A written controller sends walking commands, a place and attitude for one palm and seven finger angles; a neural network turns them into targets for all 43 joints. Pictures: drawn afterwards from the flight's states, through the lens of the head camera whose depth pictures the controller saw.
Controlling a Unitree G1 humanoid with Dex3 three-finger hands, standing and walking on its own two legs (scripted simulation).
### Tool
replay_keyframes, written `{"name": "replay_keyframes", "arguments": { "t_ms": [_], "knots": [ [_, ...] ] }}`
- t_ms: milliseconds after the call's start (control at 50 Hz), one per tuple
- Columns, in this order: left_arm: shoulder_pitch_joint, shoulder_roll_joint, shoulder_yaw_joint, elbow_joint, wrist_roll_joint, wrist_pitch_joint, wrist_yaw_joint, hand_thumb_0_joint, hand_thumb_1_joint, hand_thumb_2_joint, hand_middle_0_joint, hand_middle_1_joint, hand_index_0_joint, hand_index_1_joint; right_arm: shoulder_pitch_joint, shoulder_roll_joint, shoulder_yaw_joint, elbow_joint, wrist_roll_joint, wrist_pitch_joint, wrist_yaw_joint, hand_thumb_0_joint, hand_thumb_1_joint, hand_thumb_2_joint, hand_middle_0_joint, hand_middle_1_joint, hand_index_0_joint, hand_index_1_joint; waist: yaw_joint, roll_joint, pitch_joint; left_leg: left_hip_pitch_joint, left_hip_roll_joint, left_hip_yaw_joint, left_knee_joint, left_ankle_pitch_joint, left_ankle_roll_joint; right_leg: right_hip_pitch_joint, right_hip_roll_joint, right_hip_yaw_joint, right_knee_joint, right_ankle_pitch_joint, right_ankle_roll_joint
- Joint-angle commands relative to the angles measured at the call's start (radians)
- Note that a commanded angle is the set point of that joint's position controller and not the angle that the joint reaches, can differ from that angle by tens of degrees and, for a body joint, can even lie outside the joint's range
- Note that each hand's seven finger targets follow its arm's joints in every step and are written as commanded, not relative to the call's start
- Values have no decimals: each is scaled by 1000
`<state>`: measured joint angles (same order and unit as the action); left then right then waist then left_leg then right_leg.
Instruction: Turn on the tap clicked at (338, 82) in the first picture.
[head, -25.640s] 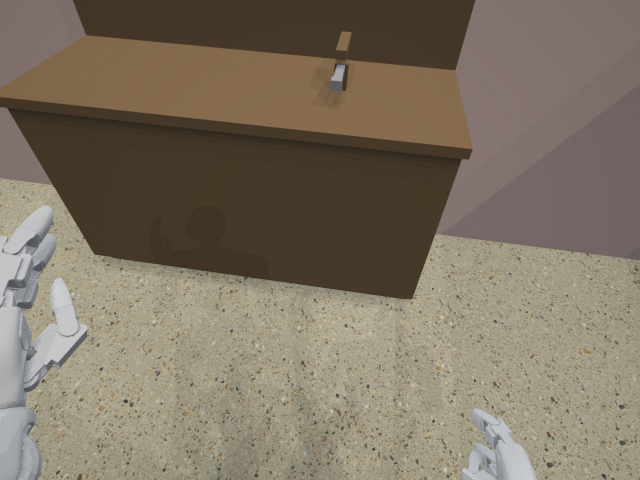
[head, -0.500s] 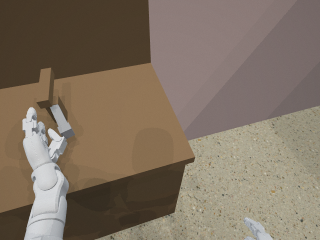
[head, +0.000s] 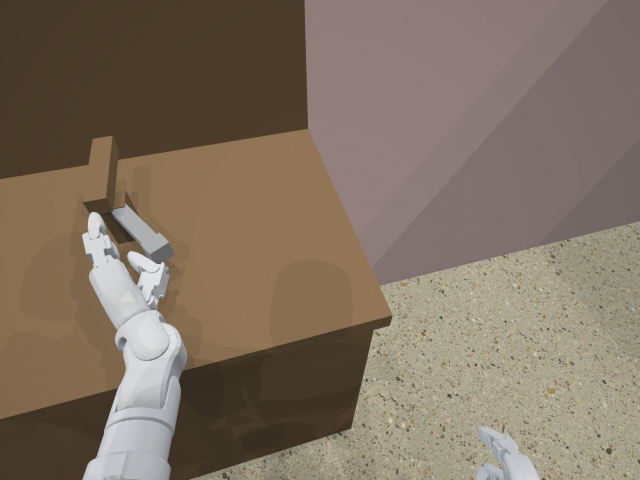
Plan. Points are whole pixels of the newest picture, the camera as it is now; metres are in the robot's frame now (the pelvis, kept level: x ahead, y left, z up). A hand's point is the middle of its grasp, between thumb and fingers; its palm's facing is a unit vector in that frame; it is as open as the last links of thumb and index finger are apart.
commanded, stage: push the lever round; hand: left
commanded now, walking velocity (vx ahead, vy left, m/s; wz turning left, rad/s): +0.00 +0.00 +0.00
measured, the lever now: (158, 249) +0.38 +0.24 +0.07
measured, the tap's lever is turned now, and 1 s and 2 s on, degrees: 30 50 79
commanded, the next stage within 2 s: lift the hand up off the lever in 1.76 s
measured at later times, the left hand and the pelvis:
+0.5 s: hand (179, 260) +0.37 +0.21 +0.07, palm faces +0.74 -0.67 -0.07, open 7.6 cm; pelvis +0.00 +0.00 +0.00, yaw +0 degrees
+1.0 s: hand (198, 246) +0.39 +0.19 +0.07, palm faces +0.81 -0.58 -0.08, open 8.1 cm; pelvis +0.00 -0.01 +0.00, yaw +1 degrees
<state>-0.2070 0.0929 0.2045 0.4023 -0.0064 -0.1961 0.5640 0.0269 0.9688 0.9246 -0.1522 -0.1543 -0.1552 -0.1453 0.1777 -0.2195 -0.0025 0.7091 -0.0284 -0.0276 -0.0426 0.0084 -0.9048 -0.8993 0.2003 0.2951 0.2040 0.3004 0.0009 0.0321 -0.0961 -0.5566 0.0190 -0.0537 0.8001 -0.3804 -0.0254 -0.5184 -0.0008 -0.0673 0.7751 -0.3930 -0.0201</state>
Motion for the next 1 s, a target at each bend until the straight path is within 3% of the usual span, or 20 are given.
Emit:
{"name": "replay_keyframes", "arguments": {
  "t_ms": [0, 40, 60, 260, 340, 420, 540, 560, 620, 640, 660, 720, 740, 760, 840, 860, 920, 940, 960, 980],
  "knots": [
    [-324, 122, -7, -205, 42, -45, 27, 0, 900, 900, -150, -150, -150, -150, -71, -125, -49, -125, 1, -22, -12, 0, -900, -900, 200, 300, 200, 300, -21, -34, -248, 118, -23, 27, -93, 234, 35, 125, -5, 30, -129, 267, -5],
    [-332, 155, 28, -197, 53, -39, 45, 0, 900, 900, -150, -150, -150, -150, -71, -126, -52, -115, -2, -11, -17, 0, -900, -900, 200, 300, 200, 300, -16, -33, -246, 117, -20, 26, -98, 233, 35, 132, -3, 31, -136, 261, -6],
    [-352, 102, -24, -203, 56, -37, 47, 0, 900, 900, -150, -150, -150, -150, -76, -119, -48, -123, -2, -7, -13, 0, -900, -900, 200, 300, 200, 300, -25, -22, -248, 125, -22, 27, -100, 236, 34, 128, -7, 28, -132, 263, -6],
    [-419, 60, -40, -161, 77, -34, 115, 0, 900, 900, -150, -150, -150, -150, -88, -115, -55, -106, -10, 9, -9, 0, -900, -900, 200, 300, 200, 300, -33, -27, -251, 133, -19, 29, -95, 236, 35, 118, -10, 28, -141, 258, -8],
    [-401, 69, -18, -148, 91, -31, 143, 0, 900, 900, -150, -150, -150, -150, -85, -115, -62, -97, -19, 16, -7, 0, -900, -900, 200, 300, 200, 300, -19, -20, -279, 136, -17, 27, -90, 270, 30, 134, -7, 23, -130, 287, -11],
    [-489, -4, -86, -136, 96, -32, 170, 0, 900, 900, -150, -150, -150, -150, -98, -107, -59, -91, -20, 12, 1, 0, -900, -900, 200, 300, 200, 300, -40, -19, -256, 139, -12, 25, -89, 232, 29, 91, -8, 17, -136, 232, -12],
    [-535, 1, -70, -98, 124, -27, 216, 0, 900, 900, -150, -150, -150, -150, -98, -107, -66, -73, -33, 17, 6, 0, -900, -900, 200, 300, 200, 300, -34, -11, -285, 139, -9, 16, -89, 234, 20, 85, -5, 8, -123, 212, -17],
    [-553, -47, -114, -98, 127, -26, 218, 0, 900, 900, -150, -150, -150, -150, -99, -101, -63, -78, -32, 17, 11, 0, -900, -900, 200, 300, 200, 300, -45, -14, -280, 146, -9, 17, -89, 238, 20, 73, -6, 3, -119, 212, -17],
    [-603, -57, -119, -58, 130, -21, 237, 0, 900, 900, -150, -150, -150, -150, -100, -101, -62, -68, -37, 16, 14, 0, -900, -900, 200, 300, 200, 300, -51, -33, -269, 126, -9, 17, -84, 211, 22, 60, -7, 3, -123, 188, -16],
    [-591, -13, -71, -31, 137, -16, 247, 0, 900, 900, -150, -150, -150, -150, -99, -105, -66, -55, -39, 20, 10, 0, -900, -900, 200, 300, 200, 300, -43, -33, -263, 122, -7, 12, -90, 198, 19, 59, -4, 3, -128, 172, -18],
    [-635, -58, -114, -53, 136, -20, 250, 0, 900, 900, -150, -150, -150, -150, -98, -100, -62, -66, -41, 20, 15, 0, -900, -900, 200, 300, 200, 300, -54, -33, -286, 132, -12, 18, -87, 211, 22, 64, -8, 2, -122, 187, -16],
    [-655, -67, -114, -35, 143, -19, 265, 0, 900, 900, -150, -150, -150, -150, -96, -95, -64, -60, -46, 21, 18, 0, -900, -900, 200, 300, 200, 300, -52, -37, -306, 132, -10, 22, -73, 241, 21, 72, -9, 1, -117, 219, -18],
    [-630, -28, -67, -12, 148, -13, 272, 0, 900, 900, -150, -150, -150, -150, -89, -102, -69, -49, -50, 24, 16, 0, -900, -900, 200, 300, 200, 300, -44, -43, -308, 129, -9, 16, -73, 249, 19, 75, -5, 0, -116, 222, -19],
    [-647, -59, -96, -8, 147, -10, 272, 0, 900, 900, -150, -150, -150, -150, -92, -96, -64, -58, -50, 26, 21, 0, -900, -900, 200, 300, 200, 300, -51, -38, -311, 127, -11, 20, -73, 244, 20, 70, -8, 0, -114, 217, -16],
    [-676, -21, -52, 36, 151, -7, 290, 0, 900, 900, -150, -150, -150, -150, -92, -97, -68, -38, -53, 31, 18, 0, -900, -900, 200, 300, 200, 300, -50, -47, -293, 105, -10, 22, -70, 212, 23, 66, -7, 6, -129, 194, -17],
    [-713, -64, -90, 35, 148, -7, 291, 0, 900, 900, -150, -150, -150, -150, -92, -91, -61, -47, -53, 31, 21, 0, -900, -900, 200, 300, 200, 300, -64, -43, -293, 108, -14, 26, -72, 205, 25, 62, -11, 3, -127, 190, -13],
    [-747, -70, -92, 57, 153, -12, 303, 0, 900, 900, -150, -150, -150, -150, -92, -88, -63, -42, -56, 28, 23, 0, -900, -900, 200, 300, 200, 300, -64, -44, -299, 99, -14, 28, -64, 199, 27, 59, -11, 6, -129, 187, -14],
    [-732, -30, -49, 93, 157, -7, 310, 0, 900, 900, -150, -150, -150, -150, -88, -95, -66, -27, -59, 30, 19, 0, -900, -900, 200, 300, 200, 300, -63, -63, -287, 89, -12, 21, -69, 179, 26, 51, -7, 3, -134, 164, -14],
    [-774, -78, -98, 88, 157, -9, 307, 0, 900, 900, -150, -150, -150, -150, -93, -89, -61, -36, -57, 29, 23, 0, -900, -900, 200, 300, 200, 300, -78, -48, -277, 94, -14, 26, -70, 169, 27, 37, -11, 4, -133, 156, -12],
    [-794, -68, -87, 96, 157, -13, 313, 0, 900, 900, -150, -150, -150, -150, -91, -88, -62, -31, -57, 26, 24, 0, -900, -900, 200, 300, 200, 300, -75, -51, -286, 89, -15, 27, -68, 148, 29, 39, -12, 6, -138, 138, -11]
  ]
}}
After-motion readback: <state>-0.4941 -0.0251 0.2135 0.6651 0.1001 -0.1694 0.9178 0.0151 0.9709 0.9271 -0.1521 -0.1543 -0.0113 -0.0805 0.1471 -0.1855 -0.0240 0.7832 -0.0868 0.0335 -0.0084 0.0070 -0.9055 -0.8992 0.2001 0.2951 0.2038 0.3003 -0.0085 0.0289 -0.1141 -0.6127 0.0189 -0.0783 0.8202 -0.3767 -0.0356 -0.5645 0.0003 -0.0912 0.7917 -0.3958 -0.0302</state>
